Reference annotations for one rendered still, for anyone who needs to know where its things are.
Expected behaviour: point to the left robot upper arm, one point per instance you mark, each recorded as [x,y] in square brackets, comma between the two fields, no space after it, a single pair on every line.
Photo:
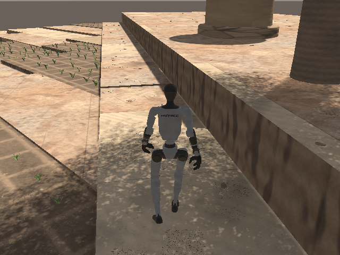
[151,119]

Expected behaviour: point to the right robot forearm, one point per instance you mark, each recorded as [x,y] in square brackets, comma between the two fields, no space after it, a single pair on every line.
[194,144]

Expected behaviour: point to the left robot forearm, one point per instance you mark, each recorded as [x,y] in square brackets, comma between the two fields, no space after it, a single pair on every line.
[146,137]

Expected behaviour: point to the robot left shin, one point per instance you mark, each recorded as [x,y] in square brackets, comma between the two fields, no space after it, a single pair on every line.
[155,192]

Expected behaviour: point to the robot right shin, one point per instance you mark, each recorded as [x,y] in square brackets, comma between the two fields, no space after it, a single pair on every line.
[177,188]

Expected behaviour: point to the robot left hand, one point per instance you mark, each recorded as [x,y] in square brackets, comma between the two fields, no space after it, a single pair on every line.
[149,146]

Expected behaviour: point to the right robot upper arm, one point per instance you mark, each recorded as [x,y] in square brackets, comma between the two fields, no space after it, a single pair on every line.
[188,121]

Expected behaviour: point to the robot shin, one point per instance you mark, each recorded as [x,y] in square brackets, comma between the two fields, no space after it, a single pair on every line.
[177,188]
[155,192]

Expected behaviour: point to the robot right hand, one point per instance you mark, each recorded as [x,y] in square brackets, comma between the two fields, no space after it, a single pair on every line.
[197,164]

